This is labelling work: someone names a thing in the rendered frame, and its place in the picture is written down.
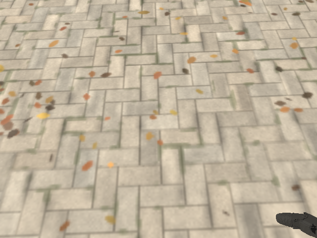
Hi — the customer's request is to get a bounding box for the robot right hand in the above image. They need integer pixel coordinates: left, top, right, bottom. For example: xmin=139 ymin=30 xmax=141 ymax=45
xmin=275 ymin=212 xmax=317 ymax=238

